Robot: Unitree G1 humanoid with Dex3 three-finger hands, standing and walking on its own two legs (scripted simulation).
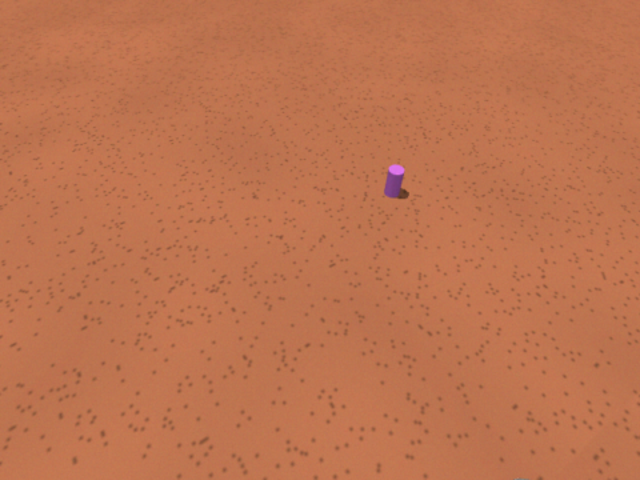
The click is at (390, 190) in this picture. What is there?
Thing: squat round
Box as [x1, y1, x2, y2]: [384, 165, 404, 197]
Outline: 399,165 391,165 388,169 384,193 387,196 394,197 398,194 404,171 403,168
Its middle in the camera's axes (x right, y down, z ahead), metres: +0.33 -0.26 +1.76
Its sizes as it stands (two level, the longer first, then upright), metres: 0.071 0.071 0.139
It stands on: the floor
